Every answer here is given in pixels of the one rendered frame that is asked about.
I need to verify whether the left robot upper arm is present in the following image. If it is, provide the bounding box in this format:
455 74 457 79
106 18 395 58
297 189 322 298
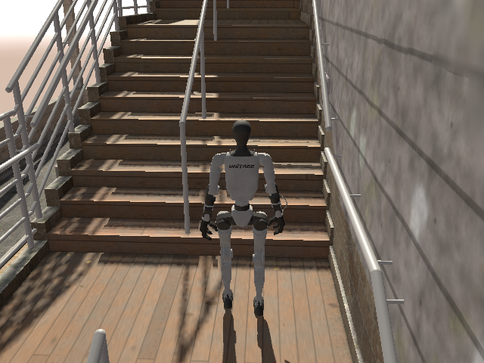
208 153 226 195

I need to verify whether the left robot shin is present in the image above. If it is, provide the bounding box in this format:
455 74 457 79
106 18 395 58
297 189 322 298
220 249 231 298

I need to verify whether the right robot upper arm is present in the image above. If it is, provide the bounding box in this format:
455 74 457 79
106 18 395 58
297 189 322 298
258 153 277 194

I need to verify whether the robot left thigh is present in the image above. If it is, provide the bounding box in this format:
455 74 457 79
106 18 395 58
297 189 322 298
216 211 233 262

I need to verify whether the robot right forearm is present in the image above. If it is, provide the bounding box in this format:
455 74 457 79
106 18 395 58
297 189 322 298
269 183 284 218

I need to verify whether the robot right hand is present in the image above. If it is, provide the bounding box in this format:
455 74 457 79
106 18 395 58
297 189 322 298
268 216 285 235

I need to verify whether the robot left hand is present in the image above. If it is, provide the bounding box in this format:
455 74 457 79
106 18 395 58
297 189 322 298
200 220 218 240

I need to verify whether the robot left forearm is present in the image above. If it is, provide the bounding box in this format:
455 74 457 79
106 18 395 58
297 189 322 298
201 184 216 222

